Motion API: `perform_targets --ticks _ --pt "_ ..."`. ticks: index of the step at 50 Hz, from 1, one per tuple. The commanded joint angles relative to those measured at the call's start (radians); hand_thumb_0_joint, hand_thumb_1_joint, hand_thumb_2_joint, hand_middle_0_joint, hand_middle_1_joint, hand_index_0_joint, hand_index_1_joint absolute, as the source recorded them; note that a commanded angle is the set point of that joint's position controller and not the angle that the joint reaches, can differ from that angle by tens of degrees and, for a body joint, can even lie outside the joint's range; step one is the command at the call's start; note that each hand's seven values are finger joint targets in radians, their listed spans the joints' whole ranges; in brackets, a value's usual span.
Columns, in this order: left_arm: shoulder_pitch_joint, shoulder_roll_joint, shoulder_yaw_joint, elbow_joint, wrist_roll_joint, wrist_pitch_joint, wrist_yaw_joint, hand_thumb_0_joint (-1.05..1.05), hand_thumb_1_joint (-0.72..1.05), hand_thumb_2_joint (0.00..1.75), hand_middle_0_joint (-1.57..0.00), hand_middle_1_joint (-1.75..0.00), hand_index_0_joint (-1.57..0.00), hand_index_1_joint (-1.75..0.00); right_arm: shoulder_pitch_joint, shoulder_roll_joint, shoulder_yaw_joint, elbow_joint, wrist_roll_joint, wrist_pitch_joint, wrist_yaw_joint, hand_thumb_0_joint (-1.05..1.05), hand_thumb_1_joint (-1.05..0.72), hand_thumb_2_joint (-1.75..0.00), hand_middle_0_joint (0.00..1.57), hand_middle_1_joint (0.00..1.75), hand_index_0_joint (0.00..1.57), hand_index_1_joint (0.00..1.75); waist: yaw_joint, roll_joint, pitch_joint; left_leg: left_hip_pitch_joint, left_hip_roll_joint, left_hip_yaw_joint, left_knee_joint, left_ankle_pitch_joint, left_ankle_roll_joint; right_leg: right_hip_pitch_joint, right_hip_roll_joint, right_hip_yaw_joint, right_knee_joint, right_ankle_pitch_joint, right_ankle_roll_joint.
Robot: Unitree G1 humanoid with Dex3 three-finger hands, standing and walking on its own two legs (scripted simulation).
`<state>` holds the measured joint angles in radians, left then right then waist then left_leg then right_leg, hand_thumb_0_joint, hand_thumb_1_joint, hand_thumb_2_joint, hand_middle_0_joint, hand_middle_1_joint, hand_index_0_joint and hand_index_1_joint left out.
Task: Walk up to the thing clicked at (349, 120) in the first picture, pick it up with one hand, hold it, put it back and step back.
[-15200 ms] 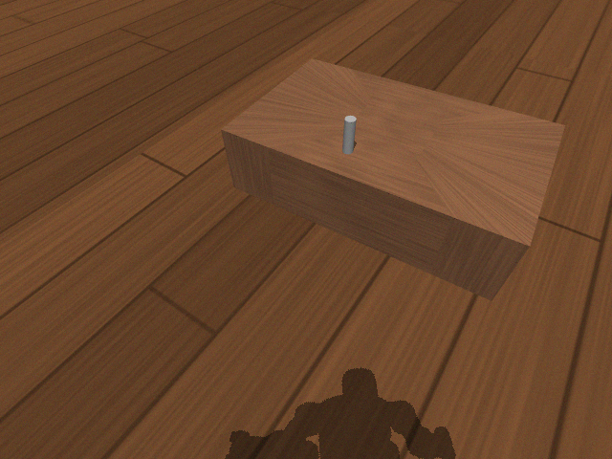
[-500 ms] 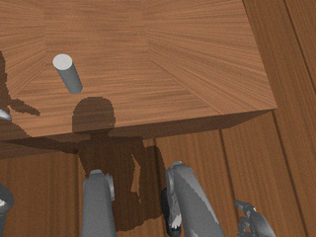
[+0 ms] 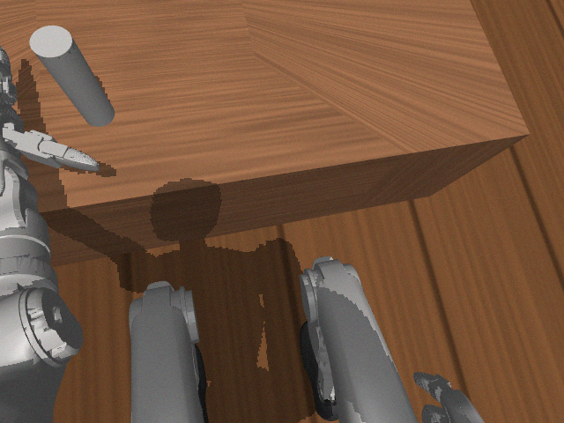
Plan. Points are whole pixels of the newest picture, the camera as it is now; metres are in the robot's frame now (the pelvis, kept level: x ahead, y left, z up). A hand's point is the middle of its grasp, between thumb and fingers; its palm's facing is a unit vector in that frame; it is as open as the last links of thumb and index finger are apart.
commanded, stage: close in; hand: left
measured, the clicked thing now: (79, 83) +0.58 +0.21 -0.02
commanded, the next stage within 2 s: rest palm in 0.26 s
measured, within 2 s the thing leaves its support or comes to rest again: leaves its support in 1.88 s
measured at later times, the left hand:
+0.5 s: hand (76, 106) +0.53 +0.20 +0.00, palm faces +0.11 -0.99 -0.03, open 17.7 cm
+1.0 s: hand (84, 105) +0.54 +0.20 -0.01, palm faces +0.10 -0.99 -0.05, open 13.9 cm
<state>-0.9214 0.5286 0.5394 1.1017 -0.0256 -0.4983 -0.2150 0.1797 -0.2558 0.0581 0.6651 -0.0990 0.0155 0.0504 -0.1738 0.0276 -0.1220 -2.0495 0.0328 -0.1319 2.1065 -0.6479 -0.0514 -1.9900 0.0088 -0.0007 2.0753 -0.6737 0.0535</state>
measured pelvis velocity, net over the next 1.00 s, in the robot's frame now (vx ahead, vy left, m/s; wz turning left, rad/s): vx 0.01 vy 0.00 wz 0.00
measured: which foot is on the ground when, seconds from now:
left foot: down 0.00-1.00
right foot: down 0.00-1.00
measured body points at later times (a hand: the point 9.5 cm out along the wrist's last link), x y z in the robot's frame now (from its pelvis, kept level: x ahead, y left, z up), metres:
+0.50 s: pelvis +0.01 +0.00 +0.00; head +0.22 +0.04 +0.39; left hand +0.52 +0.26 +0.01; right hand +0.08 -0.27 -0.12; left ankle +0.09 +0.14 -0.39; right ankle +0.09 -0.14 -0.39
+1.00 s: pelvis +0.01 +0.00 -0.02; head +0.23 +0.03 +0.38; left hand +0.53 +0.25 -0.01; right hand +0.07 -0.27 -0.14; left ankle +0.09 +0.14 -0.39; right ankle +0.09 -0.14 -0.39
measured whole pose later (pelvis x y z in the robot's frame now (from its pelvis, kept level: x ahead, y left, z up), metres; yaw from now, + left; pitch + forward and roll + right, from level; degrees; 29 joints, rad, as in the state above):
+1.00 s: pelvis +0.01 +0.00 -0.02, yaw +0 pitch +35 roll -4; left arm -0.96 0.49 0.44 1.09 -0.01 -0.50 -0.14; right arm 0.18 -0.27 0.04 0.65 -0.08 0.06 0.06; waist -0.18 0.02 -0.11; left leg -2.10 0.03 -0.13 2.16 -0.67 -0.06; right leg -2.04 0.01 0.01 2.13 -0.70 0.05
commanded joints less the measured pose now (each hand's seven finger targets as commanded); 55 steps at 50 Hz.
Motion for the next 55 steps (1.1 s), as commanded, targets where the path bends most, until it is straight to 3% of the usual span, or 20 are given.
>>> perform_targets --ticks 1,4,7,10,11,14,15,18,23,26,28,30,34,38,41,44,49,53,54,55 --pt "-0.356 0.24 -0.026 -0.183 -0.017 -0.047 0.011 0.0 -0.61 0.0 -0.04 -0.07 -0.07 -0.04 0.179 -0.21 -0.076 -0.058 0.01 -0.008 -0.016 0.0 -0.91 -0.9 0.2 0.3 0.2 0.3 -0.029 0.073 -0.649 0.36 -0.009 0.103 -0.218 0.046 0.083 0.407 0.005 -0.049 -0.304 0.122 -0.068" --pt "-0.341 0.251 -0.016 -0.188 -0.024 -0.044 0.013 0.0 -0.61 0.0 -0.05 -0.07 -0.07 -0.04 0.174 -0.218 -0.075 -0.062 0.019 -0.004 -0.014 0.0 -0.92 -0.9 0.2 0.3 0.2 0.3 -0.006 0.108 -0.62 0.384 -0.009 0.086 -0.245 0.018 0.077 0.333 0.01 -0.074 -0.27 0.093 -0.082" --pt "-0.358 0.206 -0.034 -0.201 -0.024 -0.046 0.022 0.0 -0.61 0.0 -0.05 -0.06 -0.08 -0.03 0.18 -0.22 -0.081 -0.068 0.022 -0.001 -0.013 0.0 -0.92 -0.9 0.2 0.3 0.2 0.3 -0.012 0.141 -0.619 0.414 -0.007 0.073 -0.263 0.017 0.069 0.301 0.007 -0.081 -0.254 0.101 -0.087" --pt "-0.379 0.213 -0.046 -0.239 -0.015 -0.053 0.045 0.0 -0.61 0.0 -0.05 -0.06 -0.07 -0.03 0.176 -0.216 -0.082 -0.066 0.02 0.0 -0.013 0.0 -0.92 -0.9 0.2 0.3 0.2 0.3 -0.002 0.153 -0.634 0.422 -0.009 0.087 -0.252 0.022 0.07 0.319 0.009 -0.071 -0.269 0.104 -0.086" --pt "-0.377 0.185 -0.061 -0.234 -0.014 -0.053 0.048 0.0 -0.61 0.0 -0.05 -0.05 -0.07 -0.02 0.181 -0.212 -0.086 -0.063 0.02 0.0 -0.013 0.0 -0.93 -0.9 0.2 0.3 0.2 0.3 -0.016 0.155 -0.639 0.426 -0.01 0.09 -0.245 0.028 0.071 0.314 0.007 -0.071 -0.271 0.113 -0.085" --pt "-0.391 0.185 -0.076 -0.271 -0.009 -0.061 0.061 0.0 -0.61 0.0 -0.05 -0.05 -0.07 -0.03 0.185 -0.215 -0.092 -0.057 0.021 0.001 -0.013 0.0 -0.93 -0.9 0.2 0.3 0.2 0.3 -0.013 0.158 -0.662 0.445 -0.01 0.093 -0.245 0.042 0.071 0.331 0.008 -0.068 -0.274 0.123 -0.084" --pt "-0.381 0.162 -0.084 -0.273 -0.01 -0.06 0.062 0.0 -0.61 0.0 -0.05 -0.05 -0.07 -0.03 0.187 -0.221 -0.095 -0.058 0.021 0.0 -0.012 0.0 -0.93 -0.9 0.2 0.3 0.2 0.3 -0.016 0.171 -0.668 0.469 -0.009 0.084 -0.249 0.064 0.067 0.321 0.005 -0.074 -0.257 0.144 -0.088" --pt "-0.37 0.175 -0.08 -0.29 -0.006 -0.057 0.071 0.0 -0.61 0.0 -0.05 -0.04 -0.07 -0.02 0.199 -0.223 -0.096 -0.044 0.019 0.005 -0.013 0.0 -0.93 -0.9 0.2 0.3 0.2 0.3 -0.007 0.189 -0.722 0.506 -0.01 0.087 -0.227 0.156 0.066 0.349 0.005 -0.073 -0.238 0.22 -0.088" --pt "-0.321 0.14 -0.082 -0.242 -0.004 -0.06 0.08 0.0 -0.61 0.0 -0.08 -0.02 -0.08 -0.02 0.186 -0.215 -0.095 -0.041 0.02 0.01 -0.009 0.0 -0.92 -0.9 0.2 0.3 0.2 0.3 -0.016 0.133 -0.644 0.44 -0.01 0.09 -0.215 0.148 0.072 0.334 0.005 -0.072 -0.24 0.211 -0.085" --pt "-0.345 0.157 -0.076 -0.27 -0.002 -0.073 0.076 0.0 -0.52 0.07 -0.26 -0.19 -0.27 -0.18 0.184 -0.22 -0.096 -0.043 0.016 0.01 -0.004 0.0 -0.93 -0.9 0.2 0.3 0.2 0.3 -0.012 0.148 -0.675 0.465 -0.009 0.086 -0.208 0.17 0.071 0.333 0.004 -0.074 -0.224 0.228 -0.087" --pt "-0.368 0.174 -0.074 -0.289 0.002 -0.078 0.074 0.0 -0.52 0.1 -0.3 -0.23 -0.3 -0.21 0.186 -0.216 -0.095 -0.043 0.014 0.014 -0.003 0.0 -0.93 -0.9 0.2 0.3 0.2 0.3 -0.014 0.165 -0.705 0.471 -0.009 0.092 -0.202 0.176 0.071 0.349 0.005 -0.072 -0.221 0.236 -0.085" --pt "-0.361 0.135 -0.101 -0.254 -0.001 -0.074 0.07 0.0 -0.51 0.12 -0.33 -0.26 -0.34 -0.25 0.182 -0.211 -0.092 -0.042 0.014 0.015 -0.001 0.0 -0.93 -0.9 0.2 0.3 0.2 0.3 -0.027 0.132 -0.689 0.442 -0.01 0.092 -0.196 0.157 0.074 0.352 0.007 -0.072 -0.226 0.227 -0.083" --pt "-0.4 0.16 -0.093 -0.281 -0.001 -0.076 0.067 0.0 -0.5 0.16 -0.4 -0.32 -0.41 -0.31 0.188 -0.216 -0.093 -0.044 0.013 0.019 -0.002 0.0 -0.93 -0.9 0.2 0.3 0.2 0.3 -0.025 0.155 -0.713 0.46 -0.01 0.092 -0.193 0.155 0.072 0.345 0.004 -0.073 -0.217 0.221 -0.084" --pt "-0.397 0.168 -0.088 -0.255 0.002 -0.069 0.07 0.0 -0.45 0.22 -0.46 -0.38 -0.47 -0.37 0.183 -0.214 -0.086 -0.043 0.013 0.022 -0.001 0.0 -0.93 -0.9 0.2 0.3 0.2 0.3 -0.019 0.165 -0.696 0.454 -0.01 0.089 -0.189 0.165 0.069 0.323 0.004 -0.077 -0.2 0.222 -0.087" --pt "-0.405 0.152 -0.097 -0.232 0.004 -0.066 0.076 0.0 -0.41 0.28 -0.53 -0.45 -0.54 -0.44 0.182 -0.215 -0.087 -0.047 0.013 0.026 -0.001 0.0 -0.93 -0.9 0.2 0.3 0.2 0.3 -0.029 0.153 -0.664 0.431 -0.012 0.085 -0.198 0.105 0.068 0.299 0.004 -0.08 -0.204 0.17 -0.088" --pt "-0.414 0.168 -0.091 -0.23 0.008 -0.066 0.076 0.0 -0.35 0.3 -0.55 -0.48 -0.57 -0.46 0.187 -0.216 -0.084 -0.045 0.011 0.027 -0.001 0.0 -0.92 -0.9 0.2 0.3 0.2 0.3 -0.031 0.141 -0.686 0.425 -0.012 0.095 -0.173 0.134 0.073 0.325 0.007 -0.076 -0.206 0.205 -0.082" --pt "-0.431 0.174 -0.093 -0.211 0.006 -0.068 0.074 0.0 -0.24 0.39 -0.65 -0.57 -0.66 -0.56 0.184 -0.219 -0.082 -0.047 0.013 0.031 -0.002 0.0 -0.92 -0.9 0.2 0.3 0.2 0.3 -0.038 0.137 -0.668 0.414 -0.012 0.086 -0.176 0.107 0.072 0.295 0.007 -0.081 -0.198 0.172 -0.084" --pt "-0.402 0.182 -0.078 -0.189 0.006 -0.068 0.073 0.0 -0.18 0.46 -0.73 -0.65 -0.75 -0.64 0.186 -0.216 -0.074 -0.046 0.01 0.033 0.002 0.0 -0.92 -0.89 0.2 0.3 0.2 0.3 -0.028 0.129 -0.677 0.4 -0.012 0.096 -0.156 0.138 0.076 0.322 0.009 -0.076 -0.192 0.206 -0.08" --pt "-0.429 0.17 -0.094 -0.194 0.005 -0.072 0.069 0.0 -0.13 0.48 -0.76 -0.68 -0.77 -0.66 0.196 -0.218 -0.074 -0.042 0.009 0.034 0.002 0.0 -0.92 -0.89 0.2 0.3 0.2 0.3 -0.048 0.14 -0.665 0.384 -0.012 0.095 -0.15 0.147 0.075 0.327 0.007 -0.077 -0.185 0.218 -0.078" --pt "-0.432 0.177 -0.087 -0.208 0.006 -0.074 0.067 0.0 -0.11 0.51 -0.79 -0.7 -0.8 -0.69 0.198 -0.221 -0.075 -0.042 0.006 0.034 0.002 0.0 -0.92 -0.89 0.2 0.3 0.2 0.3 -0.04 0.138 -0.68 0.396 -0.012 0.093 -0.145 0.157 0.076 0.319 0.007 -0.077 -0.183 0.228 -0.078"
